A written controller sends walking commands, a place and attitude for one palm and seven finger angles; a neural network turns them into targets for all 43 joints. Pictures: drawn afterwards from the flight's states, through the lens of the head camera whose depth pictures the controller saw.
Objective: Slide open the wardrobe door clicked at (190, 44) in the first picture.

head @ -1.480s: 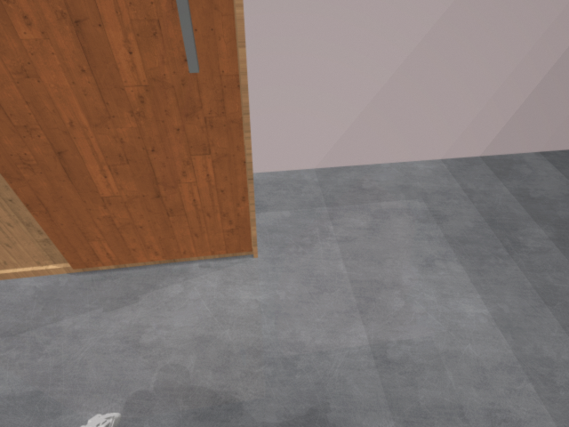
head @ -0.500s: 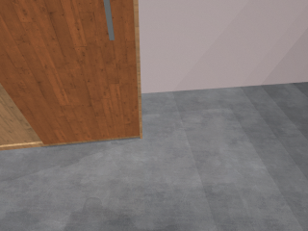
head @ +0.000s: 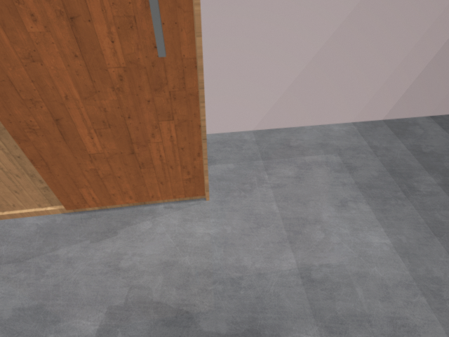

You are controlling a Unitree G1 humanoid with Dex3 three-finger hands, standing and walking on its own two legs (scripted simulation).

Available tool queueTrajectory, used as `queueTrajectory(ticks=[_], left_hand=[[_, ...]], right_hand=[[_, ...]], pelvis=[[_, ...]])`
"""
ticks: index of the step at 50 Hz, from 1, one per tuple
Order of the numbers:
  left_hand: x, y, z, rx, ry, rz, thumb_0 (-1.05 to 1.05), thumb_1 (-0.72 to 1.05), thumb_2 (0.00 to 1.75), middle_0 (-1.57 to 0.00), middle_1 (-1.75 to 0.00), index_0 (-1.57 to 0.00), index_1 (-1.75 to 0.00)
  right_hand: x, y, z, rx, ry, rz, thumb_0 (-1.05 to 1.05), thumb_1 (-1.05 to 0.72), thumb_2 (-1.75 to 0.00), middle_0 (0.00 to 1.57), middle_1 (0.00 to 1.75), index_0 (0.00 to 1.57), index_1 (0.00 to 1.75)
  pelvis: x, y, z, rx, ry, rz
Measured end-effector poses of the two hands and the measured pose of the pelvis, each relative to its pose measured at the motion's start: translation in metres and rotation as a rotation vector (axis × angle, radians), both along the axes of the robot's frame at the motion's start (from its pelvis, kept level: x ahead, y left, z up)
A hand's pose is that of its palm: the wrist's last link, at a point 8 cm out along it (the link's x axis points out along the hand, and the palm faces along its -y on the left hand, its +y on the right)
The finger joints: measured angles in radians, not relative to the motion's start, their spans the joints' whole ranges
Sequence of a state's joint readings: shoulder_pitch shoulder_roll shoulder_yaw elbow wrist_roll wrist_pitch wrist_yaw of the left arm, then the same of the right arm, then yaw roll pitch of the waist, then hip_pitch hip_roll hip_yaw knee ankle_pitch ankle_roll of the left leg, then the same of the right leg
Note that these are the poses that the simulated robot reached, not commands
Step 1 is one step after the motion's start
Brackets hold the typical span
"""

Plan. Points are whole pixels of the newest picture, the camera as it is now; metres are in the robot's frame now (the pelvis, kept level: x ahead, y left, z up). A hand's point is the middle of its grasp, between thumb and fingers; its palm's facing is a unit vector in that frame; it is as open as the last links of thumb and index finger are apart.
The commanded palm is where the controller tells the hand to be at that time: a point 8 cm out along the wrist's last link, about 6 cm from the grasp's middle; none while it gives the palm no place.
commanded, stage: walk to a spot facing it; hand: right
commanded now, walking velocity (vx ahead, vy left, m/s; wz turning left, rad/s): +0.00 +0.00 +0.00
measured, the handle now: (155, 8) +0.89 +0.25 +0.21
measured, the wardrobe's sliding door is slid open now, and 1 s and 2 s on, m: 0.00 0.00 0.00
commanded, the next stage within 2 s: none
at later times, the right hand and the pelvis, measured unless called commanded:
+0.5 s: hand out of the picture +0.06 -0.18 -0.18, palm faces -0.17 +0.94 -0.28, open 7.4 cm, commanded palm none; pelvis -0.01 +0.02 -0.03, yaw +12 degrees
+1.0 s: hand out of the picture +0.12 -0.21 -0.19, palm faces -0.37 +0.90 -0.22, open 7.4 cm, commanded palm none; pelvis -0.03 -0.04 -0.02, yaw +27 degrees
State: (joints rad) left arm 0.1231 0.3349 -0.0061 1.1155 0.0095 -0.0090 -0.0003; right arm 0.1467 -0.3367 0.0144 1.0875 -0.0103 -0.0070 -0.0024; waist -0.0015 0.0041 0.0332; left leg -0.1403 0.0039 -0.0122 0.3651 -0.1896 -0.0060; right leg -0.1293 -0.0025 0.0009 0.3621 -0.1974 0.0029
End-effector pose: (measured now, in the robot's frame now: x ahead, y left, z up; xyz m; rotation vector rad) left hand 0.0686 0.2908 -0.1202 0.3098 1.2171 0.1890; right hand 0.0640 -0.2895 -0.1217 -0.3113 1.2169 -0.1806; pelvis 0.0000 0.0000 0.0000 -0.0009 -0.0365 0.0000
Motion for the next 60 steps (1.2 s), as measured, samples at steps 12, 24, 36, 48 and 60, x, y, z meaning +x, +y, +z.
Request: queueTrajectory(ticks=[12, 24, 36, 48, 60], left_hand=[[-0.001, -0.012, -0.007, -0.014, -0.026, 0.046, 0.01, 0.91, 0.9, -0.2, -0.3, -0.2, -0.3], [-0.052, -0.017, -0.051, -0.124, -0.024, 0.211, 0.01, 0.9, 0.9, -0.2, -0.3, -0.2, -0.3], [-0.082, 0.0, -0.022, -0.093, -0.045, 0.332, 0.01, 0.91, 0.9, -0.2, -0.3, -0.2, -0.3], [-0.102, -0.037, 0.0, 0.01, -0.125, 0.441, 0.01, 0.91, 0.9, -0.2, -0.3, -0.2, -0.3], [-0.174, -0.124, 0.015, 0.019, -0.067, 0.63, 0.01, 0.9, 0.9, -0.2, -0.3, -0.2, -0.3]], right_hand=[[0.001, 0.005, -0.008, 0.007, 0.038, 0.015, 0.01, -0.91, -0.9, 0.2, 0.3, 0.2, 0.3], [0.003, 0.057, -0.027, 0.047, 0.073, 0.117, 0.01, -0.91, -0.9, 0.2, 0.3, 0.2, 0.3], [0.006, 0.083, -0.011, 0.074, 0.083, 0.199, 0.01, -0.9, -0.9, 0.2, 0.3, 0.2, 0.3], [0.058, 0.043, -0.03, 0.102, 0.036, 0.336, 0.01, -0.9, -0.9, 0.2, 0.3, 0.2, 0.3], [0.115, 0.021, -0.028, 0.133, 0.037, 0.51, 0.01, -0.91, -0.9, 0.2, 0.3, 0.19, 0.3]], pelvis=[[-0.001, -0.003, -0.005, -0.004, 0.01, 0.055], [-0.013, 0.017, -0.029, -0.031, 0.001, 0.205], [-0.026, 0.02, -0.007, -0.038, 0.041, 0.313], [-0.027, -0.032, -0.013, 0.001, 0.07, 0.452], [-0.021, -0.075, -0.002, 0.049, 0.041, 0.62]])
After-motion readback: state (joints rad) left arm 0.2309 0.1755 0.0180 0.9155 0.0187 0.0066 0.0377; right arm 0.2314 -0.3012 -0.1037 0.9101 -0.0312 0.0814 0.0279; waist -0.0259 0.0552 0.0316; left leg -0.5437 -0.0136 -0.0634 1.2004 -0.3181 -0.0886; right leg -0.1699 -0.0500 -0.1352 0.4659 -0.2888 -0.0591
